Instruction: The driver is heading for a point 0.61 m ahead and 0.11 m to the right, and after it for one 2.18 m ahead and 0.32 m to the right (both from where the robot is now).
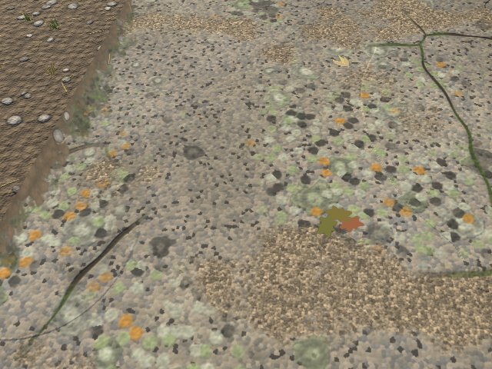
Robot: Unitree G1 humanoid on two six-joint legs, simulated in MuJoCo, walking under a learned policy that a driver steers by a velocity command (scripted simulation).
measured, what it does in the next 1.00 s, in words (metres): walks ahead, turning right: left foot, then right foot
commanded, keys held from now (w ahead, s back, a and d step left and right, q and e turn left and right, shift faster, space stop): w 0.30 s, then w+e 0.50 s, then e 0.14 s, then no key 0.06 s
